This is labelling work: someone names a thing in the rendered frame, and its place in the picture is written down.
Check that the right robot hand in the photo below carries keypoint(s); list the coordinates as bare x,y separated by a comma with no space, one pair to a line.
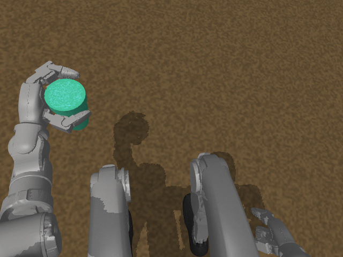
268,240

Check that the right robot foot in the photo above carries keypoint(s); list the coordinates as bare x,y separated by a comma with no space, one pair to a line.
196,248

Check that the right robot arm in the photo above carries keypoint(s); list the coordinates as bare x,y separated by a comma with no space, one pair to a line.
292,250

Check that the left robot hand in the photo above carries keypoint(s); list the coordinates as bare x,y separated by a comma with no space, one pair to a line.
32,106

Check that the left robot arm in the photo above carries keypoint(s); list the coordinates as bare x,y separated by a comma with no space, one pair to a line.
28,227

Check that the cup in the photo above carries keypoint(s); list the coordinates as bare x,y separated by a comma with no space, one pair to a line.
67,97

